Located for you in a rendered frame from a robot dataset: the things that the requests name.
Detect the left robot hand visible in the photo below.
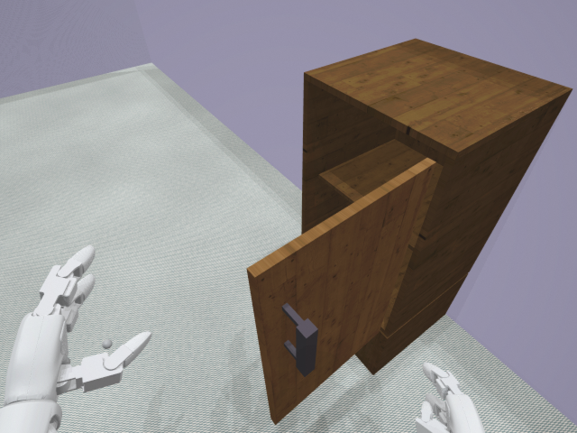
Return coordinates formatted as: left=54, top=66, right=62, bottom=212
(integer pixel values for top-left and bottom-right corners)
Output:
left=4, top=245, right=152, bottom=406

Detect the cupboard door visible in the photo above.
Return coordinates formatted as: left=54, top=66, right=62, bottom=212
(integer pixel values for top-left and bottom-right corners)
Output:
left=247, top=158, right=436, bottom=425

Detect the handle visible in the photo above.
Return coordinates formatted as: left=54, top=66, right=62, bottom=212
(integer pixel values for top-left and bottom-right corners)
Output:
left=282, top=303, right=318, bottom=377

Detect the robot left forearm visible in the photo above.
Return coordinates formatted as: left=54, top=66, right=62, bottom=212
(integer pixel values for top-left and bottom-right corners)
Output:
left=0, top=400, right=62, bottom=433

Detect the right robot hand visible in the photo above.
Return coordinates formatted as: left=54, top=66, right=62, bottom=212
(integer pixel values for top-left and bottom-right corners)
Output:
left=416, top=362, right=485, bottom=433

